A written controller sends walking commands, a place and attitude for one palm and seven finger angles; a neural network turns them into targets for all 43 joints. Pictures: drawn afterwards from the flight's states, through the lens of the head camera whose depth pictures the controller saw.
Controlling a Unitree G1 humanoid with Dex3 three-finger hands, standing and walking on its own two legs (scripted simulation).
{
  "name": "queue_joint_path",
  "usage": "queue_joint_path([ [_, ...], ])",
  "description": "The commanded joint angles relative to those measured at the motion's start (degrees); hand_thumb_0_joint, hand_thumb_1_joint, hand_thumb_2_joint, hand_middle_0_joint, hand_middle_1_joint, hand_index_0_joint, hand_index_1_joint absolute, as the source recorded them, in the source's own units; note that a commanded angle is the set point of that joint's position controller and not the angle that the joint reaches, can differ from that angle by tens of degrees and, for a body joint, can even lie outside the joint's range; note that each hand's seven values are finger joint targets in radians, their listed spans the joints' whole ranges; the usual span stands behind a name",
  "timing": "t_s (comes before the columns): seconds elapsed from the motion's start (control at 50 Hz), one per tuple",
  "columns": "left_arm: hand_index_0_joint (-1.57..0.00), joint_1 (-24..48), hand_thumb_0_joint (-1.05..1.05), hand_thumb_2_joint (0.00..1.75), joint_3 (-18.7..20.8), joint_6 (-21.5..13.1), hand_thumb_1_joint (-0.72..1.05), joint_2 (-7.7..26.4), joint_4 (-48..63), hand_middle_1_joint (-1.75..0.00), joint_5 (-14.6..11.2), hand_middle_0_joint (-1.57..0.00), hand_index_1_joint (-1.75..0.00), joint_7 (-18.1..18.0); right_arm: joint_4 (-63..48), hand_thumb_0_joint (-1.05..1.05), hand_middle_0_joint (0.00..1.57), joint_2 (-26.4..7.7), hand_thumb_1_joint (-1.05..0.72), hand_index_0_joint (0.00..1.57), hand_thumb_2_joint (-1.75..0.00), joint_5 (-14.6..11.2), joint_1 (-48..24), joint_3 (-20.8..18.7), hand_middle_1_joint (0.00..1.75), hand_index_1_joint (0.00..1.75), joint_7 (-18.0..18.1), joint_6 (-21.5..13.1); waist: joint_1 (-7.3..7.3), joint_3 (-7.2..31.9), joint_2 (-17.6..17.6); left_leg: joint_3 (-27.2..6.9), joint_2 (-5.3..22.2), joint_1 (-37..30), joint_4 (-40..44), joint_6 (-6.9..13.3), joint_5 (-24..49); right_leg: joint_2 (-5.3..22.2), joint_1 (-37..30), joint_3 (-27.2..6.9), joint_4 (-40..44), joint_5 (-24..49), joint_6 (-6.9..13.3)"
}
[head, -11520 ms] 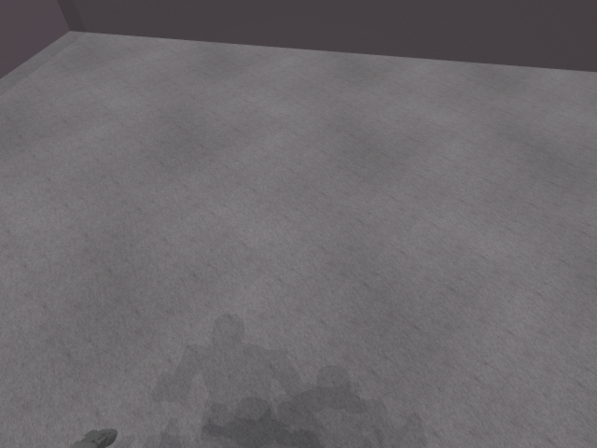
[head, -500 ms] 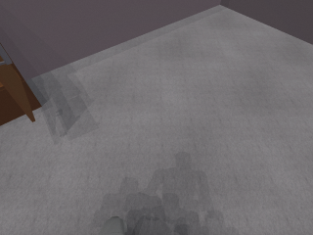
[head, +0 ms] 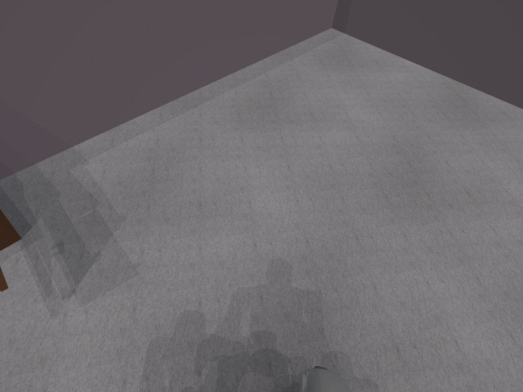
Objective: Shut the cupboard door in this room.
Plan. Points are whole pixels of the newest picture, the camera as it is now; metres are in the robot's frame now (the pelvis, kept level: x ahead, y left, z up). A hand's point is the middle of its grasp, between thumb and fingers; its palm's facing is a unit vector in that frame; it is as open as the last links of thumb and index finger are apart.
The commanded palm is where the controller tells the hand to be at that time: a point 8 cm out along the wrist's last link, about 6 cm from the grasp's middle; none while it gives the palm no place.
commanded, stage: walk to a spot facing it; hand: left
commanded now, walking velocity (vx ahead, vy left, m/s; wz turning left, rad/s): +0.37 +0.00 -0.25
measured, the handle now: out of the picture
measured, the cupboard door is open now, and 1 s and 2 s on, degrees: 83 83 83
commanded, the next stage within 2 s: turn to face it in 0.70 s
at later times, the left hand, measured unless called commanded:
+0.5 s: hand (200, 324) +0.27 +0.12 -0.17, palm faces -0.01 -0.98 -0.21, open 7.3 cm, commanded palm none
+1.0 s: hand (205, 215) +0.53 +0.16 -0.18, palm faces +0.01 -0.98 -0.19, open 7.4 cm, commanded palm none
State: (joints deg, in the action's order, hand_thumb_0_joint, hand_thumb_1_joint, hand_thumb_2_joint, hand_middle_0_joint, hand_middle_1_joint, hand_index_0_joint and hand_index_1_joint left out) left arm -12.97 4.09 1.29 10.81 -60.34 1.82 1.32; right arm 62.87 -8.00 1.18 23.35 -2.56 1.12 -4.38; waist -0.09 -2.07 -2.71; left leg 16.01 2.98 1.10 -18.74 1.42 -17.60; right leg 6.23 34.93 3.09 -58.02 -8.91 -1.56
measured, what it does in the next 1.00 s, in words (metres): walks ahead: right foot, then left foot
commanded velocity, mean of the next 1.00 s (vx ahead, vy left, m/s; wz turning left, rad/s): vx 0.26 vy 0.00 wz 0.06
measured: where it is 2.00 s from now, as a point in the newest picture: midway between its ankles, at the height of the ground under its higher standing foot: (268, 309)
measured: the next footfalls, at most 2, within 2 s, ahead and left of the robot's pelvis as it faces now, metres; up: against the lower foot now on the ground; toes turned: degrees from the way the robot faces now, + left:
right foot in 0.20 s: +0.23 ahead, -0.14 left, +0.00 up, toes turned -12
left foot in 0.70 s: +0.50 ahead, +0.08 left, +0.00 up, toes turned +8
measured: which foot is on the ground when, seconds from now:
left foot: down 0.00-0.20, up 0.22-0.68, down 0.70-1.00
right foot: up 0.00-0.18, down 0.20-0.72, up 0.74-1.00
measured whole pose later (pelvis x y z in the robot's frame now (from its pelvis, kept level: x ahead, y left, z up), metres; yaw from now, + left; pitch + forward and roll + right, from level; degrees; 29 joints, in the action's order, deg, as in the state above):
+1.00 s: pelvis +0.45 -0.02 +0.00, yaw -1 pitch -1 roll +0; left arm -9.4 2.9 -0.6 10.9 -59.3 1.0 -0.7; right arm 62.1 -9.6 0.9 15.9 -2.7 0.8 -2.7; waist -0.7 -3.4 -1.5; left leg 9.1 2.3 11.1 -25.5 1.7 -13.5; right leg 6.9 27.1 3.7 -49.6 -16.0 -3.3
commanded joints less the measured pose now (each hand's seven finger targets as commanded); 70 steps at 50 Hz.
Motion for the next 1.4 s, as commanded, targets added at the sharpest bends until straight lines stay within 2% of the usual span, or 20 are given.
queue_joint_path([
  [0.0, -0.2, 10.07, 0.0, 0.9, -0.59, -1.97, 0.9, -0.48, 5.91, -0.3, -0.08, -0.2, -0.3, 0.67, 0.45, 0.0, 0.2, -6.42, -0.9, 0.2, -0.9, 0.52, 7.77, -1.11, 0.3, 0.3, 0.46, -0.59, -3.58, -6.73, 10.92, -5.6, 15.41, -3.13, 7.05, 4.15, 26.38, -0.09, 4.59, 3.53, 11.59, -0.22, 1.09],
  [0.08, -0.2, 9.76, 0.0, 0.9, -0.72, -2.81, 0.9, 0.2, 5.68, -0.3, -0.19, -0.2, -0.3, 0.49, 1.7, 0.0, 0.2, -7.56, -0.9, 0.2, -0.9, 0.66, 8.13, -1.28, 0.3, 0.3, 0.53, -0.12, -2.38, -5.23, 11.67, -3.31, 16.26, -5.43, 1.05, 3.78, 41.22, -3.52, -3.24, 6.29, 19.8, -4.24, 4.17],
  [0.14, -0.2, -8.52, 0.0, 0.9, 0.46, -4.31, 0.9, 3.99, -0.2, -0.3, 0.16, -0.2, -0.3, -0.16, 1.38, 0.0, 0.2, -9.75, -0.9, 0.2, -0.9, -0.09, 4.56, -1.67, 0.3, 0.3, 0.43, 0.07, 6.51, 5.21, 9.38, -0.4, 13.51, -0.65, -20.41, 0.51, 50.14, -7.13, -28.83, 8.33, 28.63, 1.01, 6.66],
  [0.16, -0.2, -16.83, 0.0, 0.9, 1.7, -4.85, 0.9, 9.22, -2.74, -0.3, 0.37, -0.2, -0.3, -0.98, 0.43, 0.0, 0.2, -7.94, -0.9, 0.2, -0.9, -0.81, 4.22, -1.46, 0.3, 0.3, -0.43, -0.01, 9.96, 10.37, 1.19, 0.3, 10.41, 13.29, -34.81, -0.95, 34.0, 1.93, -43.99, -2.05, 29.09, 2.46, 9.47],
  [0.18, -0.2, -21.72, 0.0, 0.9, 2.79, -4.97, 0.9, 14.26, -4.26, -0.3, -0.31, -0.2, -0.3, -1.7, -1.42, 0.0, 0.2, -3.6, -0.9, 0.2, -0.9, -1.37, 4.32, -0.76, 0.3, 0.3, -0.3, -0.36, 9.46, 14.48, -9.84, -3.09, 0.81, 29.92, -52.57, -3.27, -12.85, 17.27, -54.45, -27.28, 33.64, 11.83, 16.56],
  [0.2, -0.2, -17.97, 0.0, 0.9, 3.28, -4.83, 0.9, 15.86, -3.41, -0.3, -1.49, -0.2, -0.3, -1.86, -2.3, 0.0, 0.2, -4.65, -0.9, 0.2, -0.9, -1.61, 1.37, -0.91, 0.3, 0.3, -0.35, 0.35, 8.17, 13.16, -8.91, -11.79, 1.97, 33.48, -61.54, -1.96, -14.7, 20.41, -48.23, -32.11, 39.93, 5.17, 18.04],
  [0.26, -0.2, -4.37, 0.0, 0.9, 0.7, -5.18, 0.9, 6.45, 0.17, -0.3, -1.27, -0.2, -0.3, -2.3, -2.59, 0.0, 0.2, -3.03, -0.9, 0.2, -0.9, -0.05, -3.36, -1.3, 0.3, 0.3, -0.6, 1.19, 2.09, -1.05, 4.08, -15.77, 8.12, 33.14, -57.5, -1.59, -1.12, 14.23, -25.37, -18.12, 44.58, -5.02, 12.68],
  [0.32, -0.2, -3.11, 0.0, 0.9, -0.46, -6.24, 0.9, 3.84, 0.02, -0.3, -0.61, -0.2, -0.3, -2.24, -1.24, 0.0, 0.2, -1.22, -0.9, 0.2, -0.9, 0.43, 1.31, -0.86, 0.3, 0.3, -1.01, 2.86, -1.51, -1.04, -1.59, -13.55, 7.95, 29.44, -49.52, -3.21, 1.64, 9.55, -19.45, -7.88, 46.14, 1.69, 10.29],
  [0.58, -0.2, -10.61, 0.0, 0.9, -0.53, -6.83, 0.9, 6.49, -3.71, -0.3, -0.61, -0.2, -0.3, -2.5, -9.57, 0.0, 0.2, -4.56, -0.9, 0.2, -0.9, 0.15, -20.72, -0.4, 0.3, 0.3, -3.28, 1.71, 2.37, -5.16, -1.82, -8.62, 4.43, 30.92, -19.11, -2.16, 7.81, 9.79, -35.25, -1.92, 43.3, 22.04, 9.17],
  [0.64, -0.2, -9.55, 0.0, 0.9, -0.39, -6.41, 0.9, 7.66, -3.95, -0.3, -0.9, -0.2, -0.3, -2.61, -5.96, 0.0, 0.2, -7.25, -0.9, 0.2, -0.9, 0.67, -9.27, -1.04, 0.3, 0.3, -2.08, 0.92, -3.51, 1.79, 0.15, -5.12, -0.39, 13.0, -11.61, -0.29, 8.72, 7.03, -34.71, 2.24, 26.32, 37.31, 6.69],
  [0.68, -0.2, -12.45, 0.0, 0.9, -1.05, -6.12, 0.9, 2.98, -2.16, -0.3, -2.0, -0.2, -0.3, -1.87, -1.7, 0.0, 0.2, -17.93, -0.9, 0.2, -0.9, 1.68, 6.86, -3.68, 0.3, 0.3, -0.86, 0.43, -8.0, 15.33, 19.55, -30.81, 20.9, -18.73, -8.78, 8.42, 26.51, -4.29, -8.4, 6.24, -5.27, -6.65, 1.83],
  [0.7, -0.2, -8.77, 0.0, 0.9, -1.37, -6.36, 0.9, 3.32, -0.64, -0.3, -1.71, -0.2, -0.3, -2.08, -0.55, 0.0, 0.2, -18.44, -0.9, 0.2, -0.9, 0.63, 8.67, -3.47, 0.3, 0.3, -0.44, 1.0, -8.71, 17.04, 20.13, -36.78, 25.62, -17.67, -2.78, 11.09, 27.55, -5.76, -4.18, -0.1, -15.9, -24.86, 2.55],
  [0.76, -0.2, -2.94, 0.0, 0.9, -0.75, -5.12, 0.9, 2.23, -0.72, -0.3, -1.08, -0.2, -0.3, -1.23, -3.4, 0.0, 0.2, -10.31, -0.9, 0.2, -0.9, 0.5, -3.48, -1.55, 0.3, 0.3, -0.1, 0.12, -3.57, 1.42, 7.28, -23.67, 21.83, 2.56, 1.52, 6.99, 21.76, 1.11, -1.09, -3.88, -17.63, -14.22, 2.18],
  [0.84, -0.2, -7.7, 0.0, 0.9, -0.98, -2.47, 0.9, -1.36, -1.5, -0.3, -0.55, -0.2, -0.3, -1.57, -3.58, 0.0, 0.2, -6.7, -0.9, 0.2, -0.9, -0.07, -7.24, -0.58, 0.3, 0.3, -0.02, -0.11, 1.16, -0.13, 10.67, -12.72, 13.69, 15.71, 4.17, 5.35, 29.36, 1.61, -11.24, -0.24, -4.95, -9.65, -0.33],
  [1.06, -0.2, -2.63, 0.0, 0.9, -0.05, -2.55, 0.9, 3.56, 4.37, -0.3, -1.1, -0.2, -0.3, -2.34, -4.91, 0.0, 0.2, -11.12, -0.9, 0.2, -0.9, -0.05, -8.42, -2.8, 0.3, 0.3, -0.32, 3.76, 2.48, 1.71, 10.38, -20.17, 9.31, 14.08, -8.57, 3.55, 24.75, -2.4, -23.94, 3.69, 31.18, 0.39, -2.29],
  [1.08, -0.2, -5.11, 0.0, 0.9, 0.46, -3.16, 0.9, 6.45, 4.02, -0.3, -0.82, -0.2, -0.3, -2.64, -5.53, 0.0, 0.2, -9.0, -0.9, 0.2, -0.9, -0.43, -7.6, -2.6, 0.3, 0.3, -0.6, 3.73, 3.19, 3.89, 4.25, -17.37, 5.73, 19.81, -14.34, 0.49, 14.88, 3.21, -32.71, -0.78, 35.44, 9.12, -1.31],
  [1.1, -0.2, -7.68, 0.0, 0.9, 1.61, -3.56, 0.9, 11.9, 3.97, -0.3, -0.13, -0.2, -0.3, -3.29, -7.04, 0.0, 0.2, -4.49, -0.9, 0.2, -0.9, -0.65, -6.38, -1.88, 0.3, 0.3, -0.99, 3.86, 3.72, 6.2, -12.51, -10.47, -2.08, 31.38, -27.68, -3.48, -11.05, 18.4, -41.15, -14.0, 37.67, 22.96, 3.76],
  [1.12, -0.2, -7.91, 0.0, 0.9, 1.51, -3.5, 0.9, 13.43, 4.73, -0.3, -0.88, -0.2, -0.3, -3.15, -7.6, 0.0, 0.2, -6.59, -0.9, 0.2, -0.9, -0.52, -5.9, -2.33, 0.3, 0.3, -0.44, 4.92, 3.79, 7.94, -14.06, -15.29, -1.26, 29.69, -38.16, -3.81, -19.89, 24.43, -35.12, -16.52, 40.01, 24.5, 8.34],
  [1.2, -0.2, 1.64, 0.0, 0.9, 0.12, -3.12, 0.9, 7.25, 7.78, -0.3, -0.91, -0.2, -0.3, -3.53, -6.22, 0.0, 0.2, -6.38, -0.9, 0.2, -0.9, -0.02, -6.36, -2.51, 0.3, 0.3, -1.54, 6.45, -0.38, 2.66, -4.79, -15.79, 1.76, 31.4, -50.98, -4.82, -6.71, 15.51, -28.32, -1.86, 38.83, 20.34, 7.01],
  [1.38, -0.2, 0.23, 0.0, 0.9, 0.82, -2.24, 0.9, 9.52, 8.61, -0.3, -0.12, -0.2, -0.3, -3.43, -10.72, 0.0, 0.2, -6.87, -0.9, 0.2, -0.9, -0.08, -14.06, -2.45, 0.3, 0.3, -2.69, 7.58, 0.65, 0.87, -7.38, -11.41, 2.13, 28.59, -37.59, -5.78, -4.75, 15.85, -27.26, 6.77, 38.94, 14.96, 7.66],
])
